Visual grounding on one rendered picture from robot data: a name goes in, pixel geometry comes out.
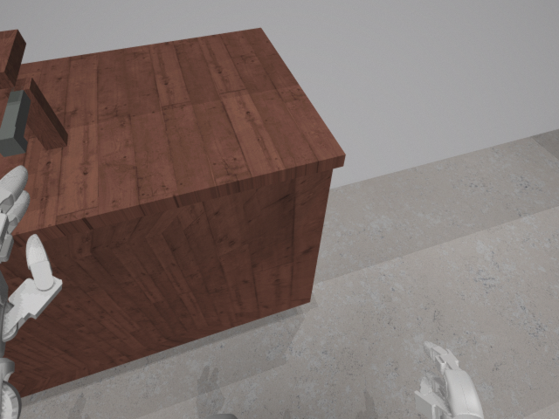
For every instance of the robot left hand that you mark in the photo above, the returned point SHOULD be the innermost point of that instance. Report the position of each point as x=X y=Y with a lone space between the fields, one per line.
x=32 y=296

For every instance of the robot right hand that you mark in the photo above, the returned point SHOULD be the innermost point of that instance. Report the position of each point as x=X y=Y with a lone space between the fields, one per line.
x=454 y=394

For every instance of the robot left forearm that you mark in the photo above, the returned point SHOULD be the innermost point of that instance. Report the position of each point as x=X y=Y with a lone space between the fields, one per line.
x=10 y=400

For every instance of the counter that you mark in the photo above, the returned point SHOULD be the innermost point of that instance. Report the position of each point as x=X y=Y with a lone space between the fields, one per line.
x=179 y=190

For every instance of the tap lever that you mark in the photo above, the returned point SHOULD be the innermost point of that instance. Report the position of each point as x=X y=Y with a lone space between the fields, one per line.
x=12 y=141

